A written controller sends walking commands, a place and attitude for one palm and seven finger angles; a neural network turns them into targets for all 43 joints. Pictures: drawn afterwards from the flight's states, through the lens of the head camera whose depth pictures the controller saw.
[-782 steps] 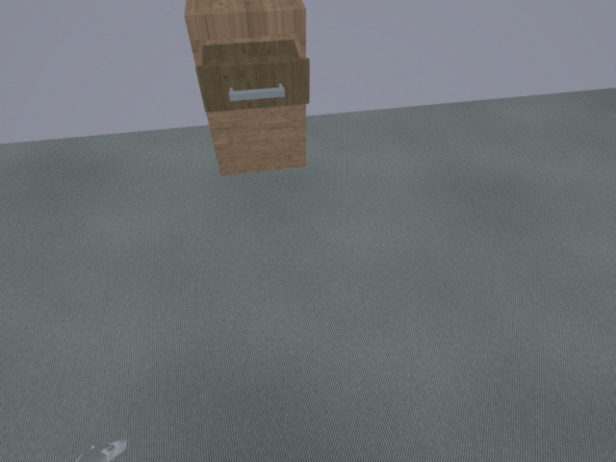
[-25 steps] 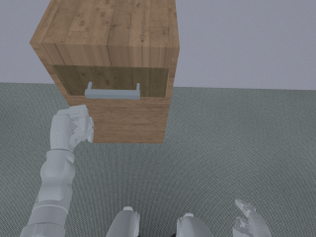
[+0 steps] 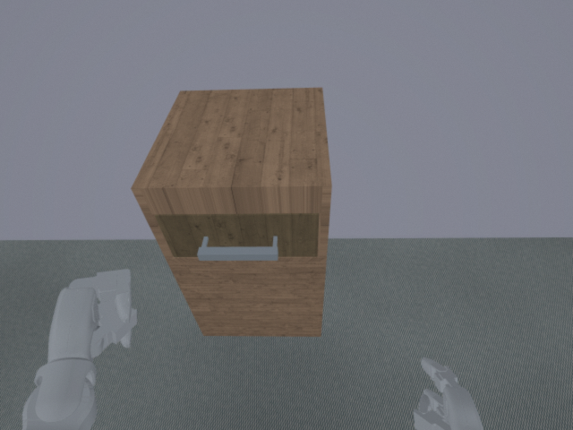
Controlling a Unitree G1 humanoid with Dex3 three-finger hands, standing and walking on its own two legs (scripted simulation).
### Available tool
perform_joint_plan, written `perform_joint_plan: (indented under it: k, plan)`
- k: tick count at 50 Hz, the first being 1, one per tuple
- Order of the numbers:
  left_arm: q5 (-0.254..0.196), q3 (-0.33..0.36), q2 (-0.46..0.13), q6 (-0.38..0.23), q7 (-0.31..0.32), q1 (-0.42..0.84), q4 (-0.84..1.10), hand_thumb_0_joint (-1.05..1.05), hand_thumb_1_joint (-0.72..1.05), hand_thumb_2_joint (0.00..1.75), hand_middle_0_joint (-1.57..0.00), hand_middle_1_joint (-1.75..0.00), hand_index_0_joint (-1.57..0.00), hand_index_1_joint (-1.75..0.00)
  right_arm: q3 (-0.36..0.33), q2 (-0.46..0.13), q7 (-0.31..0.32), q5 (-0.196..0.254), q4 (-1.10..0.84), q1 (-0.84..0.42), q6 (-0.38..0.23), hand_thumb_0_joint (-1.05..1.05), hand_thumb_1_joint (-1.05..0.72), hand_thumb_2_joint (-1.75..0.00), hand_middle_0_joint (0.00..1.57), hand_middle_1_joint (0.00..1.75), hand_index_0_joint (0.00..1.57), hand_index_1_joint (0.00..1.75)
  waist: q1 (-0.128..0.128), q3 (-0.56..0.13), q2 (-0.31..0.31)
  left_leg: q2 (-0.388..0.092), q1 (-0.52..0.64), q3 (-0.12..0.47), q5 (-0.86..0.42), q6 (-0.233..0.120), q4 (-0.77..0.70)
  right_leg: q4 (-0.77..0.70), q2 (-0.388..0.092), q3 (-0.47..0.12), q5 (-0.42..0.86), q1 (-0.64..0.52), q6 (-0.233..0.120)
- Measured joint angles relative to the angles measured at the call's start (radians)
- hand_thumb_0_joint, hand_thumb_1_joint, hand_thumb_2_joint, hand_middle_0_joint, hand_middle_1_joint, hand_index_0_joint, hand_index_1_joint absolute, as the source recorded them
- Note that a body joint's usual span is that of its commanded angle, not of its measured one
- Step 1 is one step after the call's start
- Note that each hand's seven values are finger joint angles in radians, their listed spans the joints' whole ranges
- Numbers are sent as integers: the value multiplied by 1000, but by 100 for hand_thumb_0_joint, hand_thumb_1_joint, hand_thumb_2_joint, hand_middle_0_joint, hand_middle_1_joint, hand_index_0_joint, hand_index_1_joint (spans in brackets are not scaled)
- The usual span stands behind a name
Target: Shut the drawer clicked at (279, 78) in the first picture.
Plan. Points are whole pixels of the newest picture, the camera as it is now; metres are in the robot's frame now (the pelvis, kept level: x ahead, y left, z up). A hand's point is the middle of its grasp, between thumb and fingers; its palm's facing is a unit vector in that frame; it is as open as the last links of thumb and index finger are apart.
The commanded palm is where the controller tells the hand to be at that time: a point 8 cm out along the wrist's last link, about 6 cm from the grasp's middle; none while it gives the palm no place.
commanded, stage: draw the hand back to the body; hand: left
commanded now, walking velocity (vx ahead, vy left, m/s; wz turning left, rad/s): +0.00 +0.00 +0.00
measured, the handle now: (239, 246) +0.56 +0.17 -0.19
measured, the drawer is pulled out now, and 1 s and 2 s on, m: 0.00 0.00 0.00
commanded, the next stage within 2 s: step back with the hand held close in 0.44 s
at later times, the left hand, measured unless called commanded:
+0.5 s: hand (72, 336) +0.18 +0.22 +0.16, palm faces +0.41 -0.83 -0.38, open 3.2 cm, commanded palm +0.13 +0.26 +0.19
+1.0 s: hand (39, 364) +0.15 +0.24 +0.17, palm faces +0.29 -0.81 -0.51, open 3.2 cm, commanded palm +0.09 +0.28 +0.19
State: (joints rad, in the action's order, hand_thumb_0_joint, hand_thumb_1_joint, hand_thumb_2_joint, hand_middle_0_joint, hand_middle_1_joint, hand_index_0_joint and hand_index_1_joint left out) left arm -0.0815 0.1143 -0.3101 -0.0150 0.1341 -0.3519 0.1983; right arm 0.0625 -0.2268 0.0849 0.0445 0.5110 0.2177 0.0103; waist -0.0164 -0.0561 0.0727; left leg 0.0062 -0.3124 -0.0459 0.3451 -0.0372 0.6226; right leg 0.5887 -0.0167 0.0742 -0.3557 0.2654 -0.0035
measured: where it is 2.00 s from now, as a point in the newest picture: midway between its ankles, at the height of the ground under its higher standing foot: outside the picture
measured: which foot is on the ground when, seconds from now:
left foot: down 0.00-1.00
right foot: down 0.00-1.00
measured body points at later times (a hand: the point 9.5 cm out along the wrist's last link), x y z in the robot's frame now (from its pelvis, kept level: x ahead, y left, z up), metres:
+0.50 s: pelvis +0.00 -0.02 +0.01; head -0.02 -0.05 +0.46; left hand +0.15 +0.27 +0.18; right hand +0.20 -0.23 -0.07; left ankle -0.01 +0.09 -0.73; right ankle -0.03 -0.12 -0.73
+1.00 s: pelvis -0.04 +0.00 +0.01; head -0.01 +0.00 +0.46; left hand +0.12 +0.28 +0.20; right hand +0.13 -0.25 -0.08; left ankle -0.01 +0.09 -0.73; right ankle -0.03 -0.12 -0.73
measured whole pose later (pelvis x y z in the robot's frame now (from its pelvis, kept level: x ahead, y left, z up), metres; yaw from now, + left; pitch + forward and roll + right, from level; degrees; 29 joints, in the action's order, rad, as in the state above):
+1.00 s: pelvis -0.04 +0.00 +0.01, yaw +0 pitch +1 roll -1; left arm -0.07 0.36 -0.42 -0.19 0.13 -0.68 0.59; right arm -0.03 -0.23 0.07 0.01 0.55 0.18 0.00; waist 0.00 0.05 0.03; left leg 0.01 -0.29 -0.05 0.21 -0.04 0.49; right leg 0.47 -0.01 0.07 -0.23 0.26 0.00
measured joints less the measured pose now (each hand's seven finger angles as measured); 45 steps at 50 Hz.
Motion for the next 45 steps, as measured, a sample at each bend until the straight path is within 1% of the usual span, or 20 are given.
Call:
perform_joint_plan:
  k: [3, 10, 15, 18, 20, 24, 29, 30, 32, 34, 36, 39, 41, 45]
  plan:
    - [-7, 27, -9, 0, -12, -64, 76, 1, 90, 90, -140, -160, -140, -160, -5, 0, -7, -5, 8, -7, -21, 1, -91, -90, 21, 30, 20, 30, -8, 7, 0, 0, 54, -1, -14, 2, -44, -43, 2, -1, 14, -52, -1]
    - [-15, 127, -38, -6, -17, -152, 211, 1, 89, 90, -140, -160, -140, -160, -21, -8, -16, -15, 29, -18, -65, 1, -91, -90, 20, 30, 20, 30, -37, 29, 1, -4, 128, 6, -38, 10, -105, -110, 10, 6, 39, -132, -8]
    - [-18, 180, -46, -35, -17, -203, 319, 1, 89, 90, -140, -160, -140, -160, -32, -13, -21, -19, 45, -20, -99, 1, -91, -90, 20, 30, 20, 30, -53, 31, 14, -6, 156, 9, -46, 14, -125, -131, 13, 8, 47, -160, -11]
    - [-18, 196, -38, -60, -20, -207, 324, 1, 89, 90, -141, -160, -140, -160, -37, -8, -22, -20, 56, -28, -101, 1, -91, -90, 20, 30, 20, 30, -55, 37, 19, -7, 164, 10, -52, 16, -131, -135, 15, 9, 50, -167, -13]
    - [-17, 192, -22, -64, -22, -197, 296, 1, 89, 90, -141, -160, -141, -160, -38, -5, -22, -19, 61, -33, -96, 1, -91, -90, 20, 30, 20, 30, -53, 47, 21, -9, 165, 12, -56, 18, -134, -136, 17, 11, 53, -168, -15]
    - [-13, 170, 0, -47, -26, -184, 240, 1, 89, 90, -141, -160, -141, -160, -38, 0, -18, -23, 69, -30, -91, 1, -91, -90, 20, 30, 20, 30, -50, 63, 14, -12, 166, 11, -66, 23, -142, -135, 20, 10, 58, -163, -21]
    - [-8, 150, -8, -42, -22, -206, 267, 1, 89, 90, -141, -160, -141, -160, -38, 0, -10, -27, 83, -4, -112, 1, -91, -90, 20, 30, 20, 30, -46, 58, 5, -18, 174, 10, -67, 28, -145, -138, 26, 8, 59, -170, -27]
    - [-6, 157, -14, -48, -24, -208, 280, 1, 89, 90, -141, -160, -141, -160, -39, -2, -11, -29, 80, 1, -110, 1, -91, -90, 20, 30, 20, 30, -43, 55, 7, -21, 169, 11, -65, 29, -140, -141, 29, 10, 60, -170, -28]
    - [4, 192, -31, -90, -22, -205, 291, 1, 89, 90, -141, -160, -141, -160, -45, -5, -16, -33, 77, -1, -99, 1, -91, -90, 20, 30, 20, 30, -27, 50, 9, -27, 148, 17, -61, 29, -125, -147, 35, 16, 66, -159, -29]
    - [12, 224, -42, -124, -15, -198, 289, 1, 89, 90, -141, -160, -141, -160, -54, -7, -20, -35, 75, -12, -80, 1, -91, -90, 21, 30, 20, 30, -11, 54, 9, -30, 126, 19, -63, 30, -118, -151, 39, 17, 75, -143, -28]
    - [15, 241, -43, -148, -11, -197, 277, 1, 89, 90, -141, -160, -141, -160, -65, -12, -24, -36, 71, -25, -62, 1, -91, -90, 20, 30, 20, 30, 3, 64, 7, -29, 110, 14, -73, 29, -122, -152, 37, 12, 85, -123, -25]
    - [16, 237, -39, -158, -14, -223, 265, 1, 89, 90, -141, -160, -141, -160, -82, -21, -28, -35, 62, -39, -35, 1, -91, -90, 20, 30, 20, 30, 21, 81, 2, -21, 90, 0, -92, 19, -139, -150, 28, 0, 99, -91, -16]
    - [17, 225, -41, -156, -18, -253, 274, 1, 89, 90, -141, -160, -140, -160, -91, -24, -28, -34, 55, -43, -21, 1, -91, -90, 20, 30, 20, 30, 28, 91, -5, -14, 78, -7, -104, 13, -148, -145, 21, -7, 106, -71, -11]
    - [16, 215, -67, -154, -19, -309, 328, 1, 89, 90, -141, -160, -140, -160, -97, -22, -20, -31, 44, -38, -6, 1, -91, -90, 20, 30, 20, 29, 29, 105, -26, -5, 51, -13, -120, 4, -146, -132, 11, -11, 117, -39, -4]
